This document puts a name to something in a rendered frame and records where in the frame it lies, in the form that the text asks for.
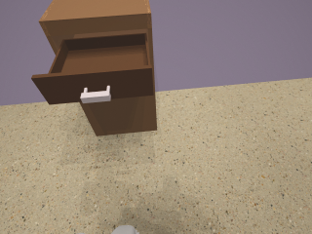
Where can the handle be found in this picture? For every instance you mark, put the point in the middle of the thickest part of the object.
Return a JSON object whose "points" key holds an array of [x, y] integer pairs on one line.
{"points": [[101, 96]]}

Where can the cabinet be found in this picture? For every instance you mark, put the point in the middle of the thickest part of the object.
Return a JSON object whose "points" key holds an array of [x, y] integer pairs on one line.
{"points": [[73, 19]]}

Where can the drawer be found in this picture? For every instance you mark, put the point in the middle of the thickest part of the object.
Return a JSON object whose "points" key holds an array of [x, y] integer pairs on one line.
{"points": [[119, 61]]}

